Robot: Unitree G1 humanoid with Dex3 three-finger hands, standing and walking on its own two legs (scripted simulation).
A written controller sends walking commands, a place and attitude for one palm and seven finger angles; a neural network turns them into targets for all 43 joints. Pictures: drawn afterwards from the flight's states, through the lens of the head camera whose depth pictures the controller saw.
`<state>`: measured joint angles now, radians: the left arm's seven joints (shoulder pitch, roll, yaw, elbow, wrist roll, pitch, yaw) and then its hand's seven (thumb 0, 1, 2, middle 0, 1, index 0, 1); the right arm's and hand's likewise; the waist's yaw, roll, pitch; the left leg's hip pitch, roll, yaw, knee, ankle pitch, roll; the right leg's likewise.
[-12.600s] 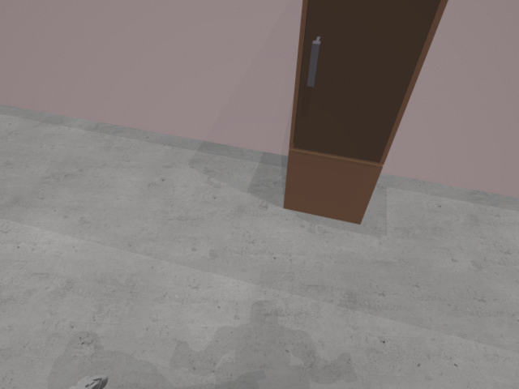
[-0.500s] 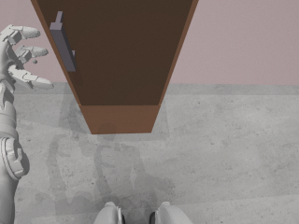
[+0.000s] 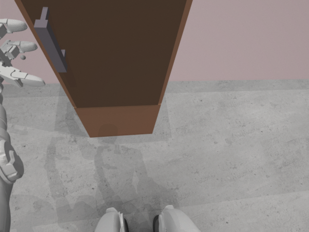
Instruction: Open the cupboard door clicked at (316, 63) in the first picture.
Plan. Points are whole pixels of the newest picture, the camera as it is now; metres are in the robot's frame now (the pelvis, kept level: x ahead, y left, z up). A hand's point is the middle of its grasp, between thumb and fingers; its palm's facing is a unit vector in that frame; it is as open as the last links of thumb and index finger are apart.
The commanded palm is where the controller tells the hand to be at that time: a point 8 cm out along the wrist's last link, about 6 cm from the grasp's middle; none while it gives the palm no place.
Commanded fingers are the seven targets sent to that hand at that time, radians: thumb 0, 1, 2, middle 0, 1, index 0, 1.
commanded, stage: slide the fingers in behind the handle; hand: left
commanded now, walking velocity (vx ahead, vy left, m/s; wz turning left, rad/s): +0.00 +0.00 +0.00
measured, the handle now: (54, 42) +0.56 +0.20 +0.09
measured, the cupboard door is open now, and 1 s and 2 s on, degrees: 0 0 0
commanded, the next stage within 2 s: close the thumb around the handle in 1.52 s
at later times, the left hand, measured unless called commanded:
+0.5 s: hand (43, 57) +0.52 +0.22 +0.09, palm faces +0.00 -1.00 -0.01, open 14.0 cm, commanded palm +0.50 +0.25 +0.09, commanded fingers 0.00 -0.50 0.30 -0.30 -1.20 -0.30 -1.20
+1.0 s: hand (58, 59) +0.51 +0.18 +0.09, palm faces +0.01 -1.00 -0.01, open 14.0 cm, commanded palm +0.49 +0.23 +0.09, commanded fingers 0.00 -0.50 0.30 -0.30 -1.20 -0.30 -1.20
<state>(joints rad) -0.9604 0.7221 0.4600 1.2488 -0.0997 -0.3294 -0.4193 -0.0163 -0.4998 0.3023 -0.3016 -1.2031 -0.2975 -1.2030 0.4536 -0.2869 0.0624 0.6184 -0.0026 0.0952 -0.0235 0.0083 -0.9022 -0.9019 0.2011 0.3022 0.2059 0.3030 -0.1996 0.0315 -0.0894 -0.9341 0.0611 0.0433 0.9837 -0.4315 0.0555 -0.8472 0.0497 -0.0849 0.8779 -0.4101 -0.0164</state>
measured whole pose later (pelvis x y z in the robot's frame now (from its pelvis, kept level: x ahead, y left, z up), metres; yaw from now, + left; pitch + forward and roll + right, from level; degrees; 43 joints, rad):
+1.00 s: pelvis +0.00 -0.01 +0.00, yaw +1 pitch +20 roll -4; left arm -0.93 0.51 0.38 1.20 -0.08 -0.36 -0.24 -0.02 -0.50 0.30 -0.30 -1.20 -0.30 -1.20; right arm 0.42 -0.27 0.04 0.62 -0.01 0.08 0.01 0.01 -0.90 -0.90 0.20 0.30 0.20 0.30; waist -0.18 0.04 -0.11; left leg -0.89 0.05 0.05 0.97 -0.43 0.05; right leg -0.82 0.04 -0.08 0.89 -0.43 -0.02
